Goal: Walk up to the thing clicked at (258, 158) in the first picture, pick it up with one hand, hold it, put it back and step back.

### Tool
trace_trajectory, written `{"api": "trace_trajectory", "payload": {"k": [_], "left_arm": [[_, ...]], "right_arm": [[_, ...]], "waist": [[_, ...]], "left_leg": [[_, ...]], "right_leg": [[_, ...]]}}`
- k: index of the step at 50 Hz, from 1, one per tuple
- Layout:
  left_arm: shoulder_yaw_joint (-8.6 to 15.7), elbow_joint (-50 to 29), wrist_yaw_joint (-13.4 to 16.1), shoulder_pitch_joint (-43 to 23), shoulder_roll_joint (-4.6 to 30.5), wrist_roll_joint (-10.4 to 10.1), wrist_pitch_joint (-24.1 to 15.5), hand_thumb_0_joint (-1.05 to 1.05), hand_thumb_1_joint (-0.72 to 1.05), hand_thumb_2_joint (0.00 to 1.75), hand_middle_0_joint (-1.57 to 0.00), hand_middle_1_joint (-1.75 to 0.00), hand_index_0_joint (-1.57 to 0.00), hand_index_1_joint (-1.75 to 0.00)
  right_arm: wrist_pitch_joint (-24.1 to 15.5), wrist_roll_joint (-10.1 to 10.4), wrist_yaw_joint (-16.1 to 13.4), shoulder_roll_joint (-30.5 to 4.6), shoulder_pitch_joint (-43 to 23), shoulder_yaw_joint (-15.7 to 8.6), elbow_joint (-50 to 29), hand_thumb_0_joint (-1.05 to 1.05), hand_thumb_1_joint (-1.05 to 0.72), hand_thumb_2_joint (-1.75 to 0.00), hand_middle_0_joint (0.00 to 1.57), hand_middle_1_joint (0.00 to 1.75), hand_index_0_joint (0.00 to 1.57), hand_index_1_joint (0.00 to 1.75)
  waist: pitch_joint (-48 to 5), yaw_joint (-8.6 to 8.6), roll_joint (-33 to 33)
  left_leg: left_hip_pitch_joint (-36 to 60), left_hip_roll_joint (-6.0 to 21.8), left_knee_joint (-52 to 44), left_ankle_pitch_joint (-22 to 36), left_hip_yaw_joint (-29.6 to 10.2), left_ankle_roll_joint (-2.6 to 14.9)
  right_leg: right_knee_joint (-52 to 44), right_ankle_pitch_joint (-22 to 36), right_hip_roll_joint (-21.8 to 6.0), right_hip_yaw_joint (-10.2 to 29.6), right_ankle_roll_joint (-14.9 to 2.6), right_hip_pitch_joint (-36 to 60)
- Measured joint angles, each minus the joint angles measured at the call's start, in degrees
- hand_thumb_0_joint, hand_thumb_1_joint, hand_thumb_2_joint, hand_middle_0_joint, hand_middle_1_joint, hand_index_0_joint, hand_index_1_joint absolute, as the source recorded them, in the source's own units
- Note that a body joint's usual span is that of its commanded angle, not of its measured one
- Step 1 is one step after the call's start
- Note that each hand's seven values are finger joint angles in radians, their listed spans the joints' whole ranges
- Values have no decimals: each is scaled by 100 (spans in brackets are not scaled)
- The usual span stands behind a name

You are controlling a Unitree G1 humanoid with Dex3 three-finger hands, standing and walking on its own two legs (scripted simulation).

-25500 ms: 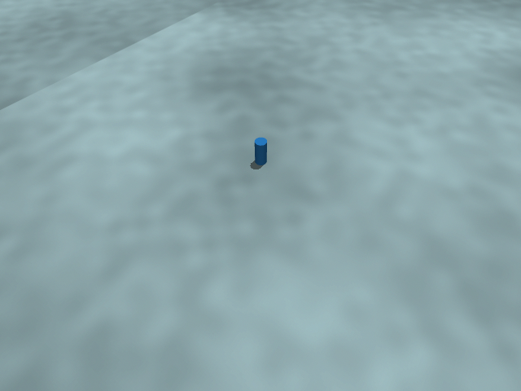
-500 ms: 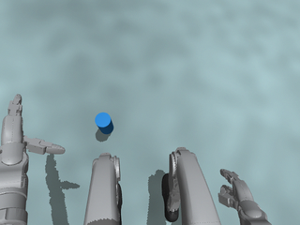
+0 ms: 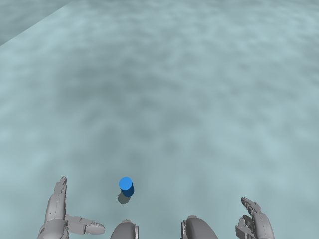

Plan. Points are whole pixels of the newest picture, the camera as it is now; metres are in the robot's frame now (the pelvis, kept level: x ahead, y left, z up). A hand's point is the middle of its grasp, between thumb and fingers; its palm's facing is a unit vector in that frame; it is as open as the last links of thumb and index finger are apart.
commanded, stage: home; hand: left
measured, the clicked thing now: (127, 187) +0.41 +0.15 -0.62
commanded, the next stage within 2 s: stand in 1.80 s
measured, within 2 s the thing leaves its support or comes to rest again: neither
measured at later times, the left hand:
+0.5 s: hand (78, 223) +0.18 +0.19 -0.02, palm faces +0.12 -0.95 -0.29, open 17.3 cm
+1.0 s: hand (79, 225) +0.17 +0.18 -0.02, palm faces +0.11 -0.95 -0.29, open 17.2 cm
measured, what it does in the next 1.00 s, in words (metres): stands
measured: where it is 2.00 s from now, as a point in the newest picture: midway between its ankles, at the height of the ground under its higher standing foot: outside the picture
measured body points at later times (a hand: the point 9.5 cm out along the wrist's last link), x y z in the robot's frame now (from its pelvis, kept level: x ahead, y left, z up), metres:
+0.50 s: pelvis +0.01 +0.00 +0.03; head +0.04 +0.01 +0.48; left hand +0.17 +0.24 +0.00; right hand +0.18 -0.23 -0.03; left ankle +0.01 +0.12 -0.65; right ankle +0.03 -0.13 -0.65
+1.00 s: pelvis +0.01 +0.00 +0.04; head +0.03 +0.00 +0.49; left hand +0.17 +0.23 +0.00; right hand +0.16 -0.24 -0.04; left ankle +0.01 +0.12 -0.65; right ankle +0.03 -0.13 -0.65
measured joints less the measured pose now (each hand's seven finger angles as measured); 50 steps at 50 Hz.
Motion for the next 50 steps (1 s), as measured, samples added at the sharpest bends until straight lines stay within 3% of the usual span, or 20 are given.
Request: {"api": "trace_trajectory", "payload": {"k": [7, 13, 21, 50], "left_arm": [[-336, -1004, 58, 957, -168, -47, 280, 0, -50, 8, -7, -6, -6, -6], [-403, -1412, -2, 1330, -258, -39, 368, 0, -51, 7, -6, -6, -6, -6], [-357, -1322, -56, 1262, -305, 12, 419, 0, -51, 7, -6, -6, -6, -6], [-328, -1168, -118, 1166, -344, 37, 385, 0, -50, 8, -6, -6, -6, -6]], "right_arm": [[-196, -18, -160, 30, 186, 20, -162, 1, -90, -90, 20, 30, 20, 30], [-382, -69, -193, 44, 119, 29, -266, 1, -90, -90, 20, 30, 20, 30], [-587, -156, -187, 35, 22, 24, -220, 1, -90, -90, 20, 30, 20, 30], [-746, -185, -192, 35, 136, 2, 55, 2, -90, -90, 20, 30, 20, 30]], "waist": [[-53, 69, 105], [25, 156, 116], [198, 218, 44], [301, 169, 49]], "left_leg": [[968, -11, -693, 148, 76, 36], [1359, -33, -934, 212, 81, 50], [1515, -50, -1037, 278, 45, 34], [1700, -28, -1218, 402, 74, 23]], "right_leg": [[-710, 169, 2, 41, 46, 964], [-949, 225, -14, 34, 65, 1362], [-1047, 270, -28, -4, 52, 1535], [-1221, 401, 2, 23, 38, 1701]]}}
